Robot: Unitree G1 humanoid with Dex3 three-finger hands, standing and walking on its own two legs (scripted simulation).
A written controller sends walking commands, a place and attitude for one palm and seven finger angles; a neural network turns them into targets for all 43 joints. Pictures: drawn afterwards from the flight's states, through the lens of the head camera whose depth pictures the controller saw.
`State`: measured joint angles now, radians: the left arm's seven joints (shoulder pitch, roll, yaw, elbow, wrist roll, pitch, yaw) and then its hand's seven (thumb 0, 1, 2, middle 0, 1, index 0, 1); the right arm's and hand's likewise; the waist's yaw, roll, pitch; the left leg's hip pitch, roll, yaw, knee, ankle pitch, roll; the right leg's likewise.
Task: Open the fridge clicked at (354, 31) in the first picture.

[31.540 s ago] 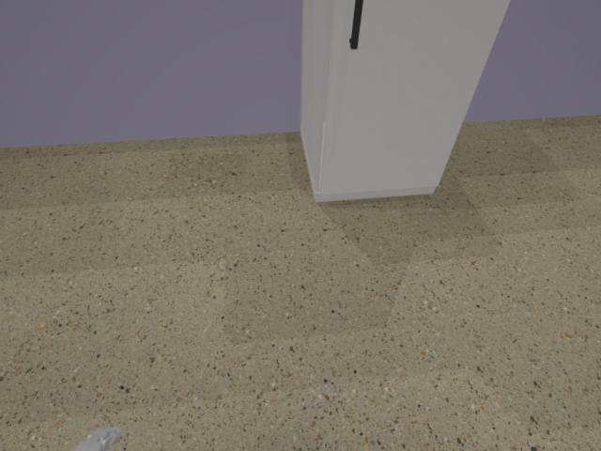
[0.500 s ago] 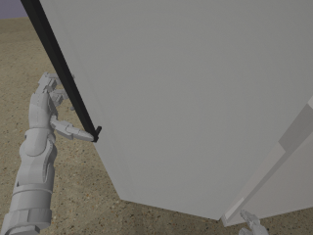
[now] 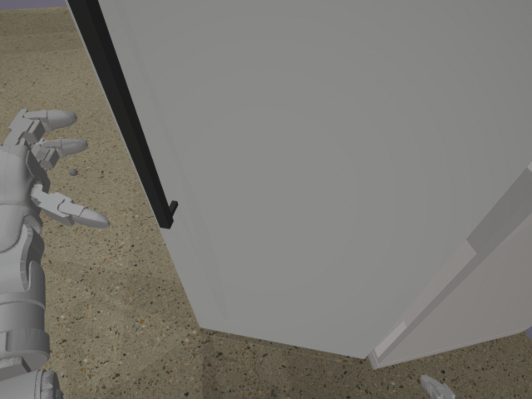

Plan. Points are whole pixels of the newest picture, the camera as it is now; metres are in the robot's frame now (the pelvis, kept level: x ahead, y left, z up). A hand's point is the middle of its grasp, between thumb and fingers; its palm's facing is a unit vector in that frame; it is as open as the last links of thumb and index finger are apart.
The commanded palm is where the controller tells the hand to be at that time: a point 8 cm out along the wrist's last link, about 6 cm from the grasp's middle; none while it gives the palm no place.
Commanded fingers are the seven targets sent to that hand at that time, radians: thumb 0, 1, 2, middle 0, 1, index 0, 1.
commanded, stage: slip the hand off the handle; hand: left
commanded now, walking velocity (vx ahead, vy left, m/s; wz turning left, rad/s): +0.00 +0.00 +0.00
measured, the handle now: (136, 117) +0.42 +0.20 +0.22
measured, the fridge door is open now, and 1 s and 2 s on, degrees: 67 67 67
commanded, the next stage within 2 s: draw the hand back to the body in 1.02 s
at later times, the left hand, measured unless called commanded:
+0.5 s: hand (54, 219) +0.28 +0.27 +0.17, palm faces +0.26 -0.95 -0.17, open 14.7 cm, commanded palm +0.24 +0.32 +0.17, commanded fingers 0.00 -0.55 0.20 -0.25 -1.15 -0.25 -1.15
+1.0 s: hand (38, 249) +0.24 +0.27 +0.17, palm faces +0.28 -0.94 -0.18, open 14.7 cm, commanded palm +0.21 +0.31 +0.17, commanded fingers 0.00 -0.55 0.20 -0.25 -1.15 -0.25 -1.15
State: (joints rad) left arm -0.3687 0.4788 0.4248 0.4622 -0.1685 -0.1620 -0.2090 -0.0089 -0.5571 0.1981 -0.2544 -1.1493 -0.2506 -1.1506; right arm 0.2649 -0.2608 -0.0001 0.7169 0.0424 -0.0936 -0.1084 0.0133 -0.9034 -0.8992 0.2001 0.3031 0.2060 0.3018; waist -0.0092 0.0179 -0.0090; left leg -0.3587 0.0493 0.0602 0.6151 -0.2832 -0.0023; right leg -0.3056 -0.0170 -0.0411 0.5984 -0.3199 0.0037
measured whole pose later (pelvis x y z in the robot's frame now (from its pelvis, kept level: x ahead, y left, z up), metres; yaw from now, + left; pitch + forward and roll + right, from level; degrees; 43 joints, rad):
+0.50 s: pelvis -0.01 +0.01 +0.00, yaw +1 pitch -2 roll -1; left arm -0.08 0.38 0.36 0.11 -0.20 -0.14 -0.16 -0.01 -0.56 0.20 -0.26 -1.15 -0.25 -1.15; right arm 0.20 -0.23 0.04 0.68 0.03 -0.15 -0.11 0.01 -0.90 -0.90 0.20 0.30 0.21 0.30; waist 0.04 0.03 -0.01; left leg -0.29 0.03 0.05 0.59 -0.27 0.01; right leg -0.23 -0.03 -0.05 0.56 -0.30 0.02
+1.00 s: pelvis -0.01 -0.02 +0.00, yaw +2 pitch -3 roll +0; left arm 0.03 0.42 0.44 0.07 -0.29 -0.13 -0.26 -0.01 -0.56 0.20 -0.26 -1.15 -0.25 -1.15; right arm 0.18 -0.26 0.03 0.72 0.04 -0.19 -0.14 0.02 -0.90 -0.90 0.20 0.30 0.21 0.30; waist 0.05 0.05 0.01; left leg -0.28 0.06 0.02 0.60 -0.27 -0.03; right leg -0.22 0.00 -0.08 0.60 -0.33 -0.02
